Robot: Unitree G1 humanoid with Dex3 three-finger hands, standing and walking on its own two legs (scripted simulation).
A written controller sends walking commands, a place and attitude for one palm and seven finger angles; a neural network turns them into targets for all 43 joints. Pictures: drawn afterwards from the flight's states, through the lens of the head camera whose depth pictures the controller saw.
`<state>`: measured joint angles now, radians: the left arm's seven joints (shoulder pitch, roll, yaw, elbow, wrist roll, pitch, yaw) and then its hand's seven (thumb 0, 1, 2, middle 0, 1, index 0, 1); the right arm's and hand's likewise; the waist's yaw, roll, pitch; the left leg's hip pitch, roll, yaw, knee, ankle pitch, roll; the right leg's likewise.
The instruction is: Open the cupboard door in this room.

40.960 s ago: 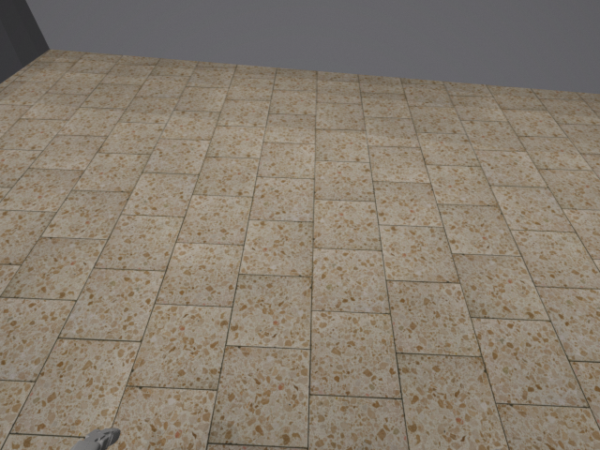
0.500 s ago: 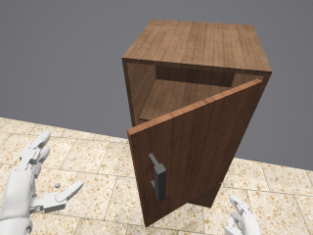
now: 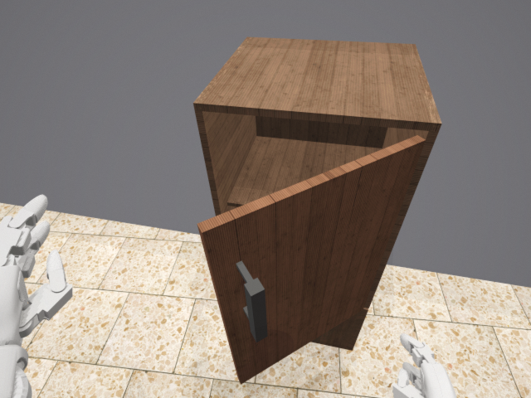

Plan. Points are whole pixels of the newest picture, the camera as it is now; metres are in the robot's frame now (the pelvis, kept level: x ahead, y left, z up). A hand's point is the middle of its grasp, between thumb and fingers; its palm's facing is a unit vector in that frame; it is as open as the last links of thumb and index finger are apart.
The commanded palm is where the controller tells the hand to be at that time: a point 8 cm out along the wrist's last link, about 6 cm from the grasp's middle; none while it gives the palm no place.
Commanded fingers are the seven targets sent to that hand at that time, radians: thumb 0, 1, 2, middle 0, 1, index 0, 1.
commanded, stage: draw the hand back to the body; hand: left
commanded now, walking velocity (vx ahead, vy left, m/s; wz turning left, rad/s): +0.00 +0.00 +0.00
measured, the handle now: (250, 302) +0.27 +0.06 +0.00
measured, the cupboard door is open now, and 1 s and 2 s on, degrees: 42 42 42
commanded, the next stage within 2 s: step back with the hand held close in 0.14 s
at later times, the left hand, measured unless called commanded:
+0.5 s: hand (62, 292) +0.18 +0.26 +0.16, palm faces +0.40 -0.79 -0.46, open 7.4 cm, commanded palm +0.12 +0.30 +0.18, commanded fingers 0.00 0.90 0.90 -0.20 -0.30 -0.20 -0.30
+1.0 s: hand (6, 341) +0.12 +0.28 +0.16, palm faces +0.45 -0.77 -0.46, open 7.4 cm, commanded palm +0.06 +0.32 +0.18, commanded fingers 0.00 0.90 0.90 -0.20 -0.30 -0.20 -0.30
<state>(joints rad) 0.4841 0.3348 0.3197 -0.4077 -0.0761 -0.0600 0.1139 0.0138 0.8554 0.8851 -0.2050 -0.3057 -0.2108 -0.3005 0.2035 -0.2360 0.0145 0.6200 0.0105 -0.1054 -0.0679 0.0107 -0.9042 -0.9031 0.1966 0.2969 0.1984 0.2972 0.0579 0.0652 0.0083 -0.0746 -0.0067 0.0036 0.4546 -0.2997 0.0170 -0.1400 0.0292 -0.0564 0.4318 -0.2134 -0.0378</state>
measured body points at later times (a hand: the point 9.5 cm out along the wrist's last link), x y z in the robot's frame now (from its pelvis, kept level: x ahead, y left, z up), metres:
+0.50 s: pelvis -0.02 +0.00 +0.00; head -0.02 -0.02 +0.45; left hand +0.15 +0.30 +0.18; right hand +0.16 -0.24 -0.08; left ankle -0.03 +0.11 -0.74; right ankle +0.02 -0.09 -0.74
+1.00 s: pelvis -0.08 +0.02 -0.02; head -0.08 +0.03 +0.43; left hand +0.09 +0.32 +0.18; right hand +0.08 -0.22 -0.09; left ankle -0.03 +0.11 -0.74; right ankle +0.02 -0.09 -0.74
